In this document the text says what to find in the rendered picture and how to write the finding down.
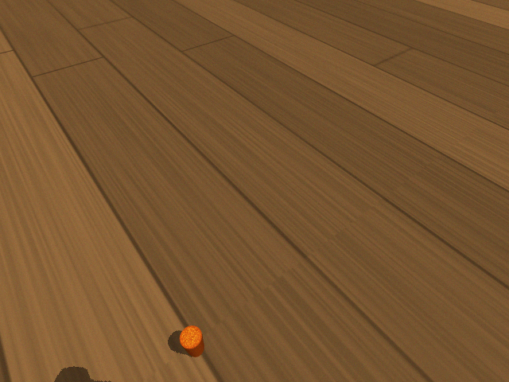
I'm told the cup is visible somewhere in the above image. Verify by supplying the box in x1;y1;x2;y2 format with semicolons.
180;325;204;357

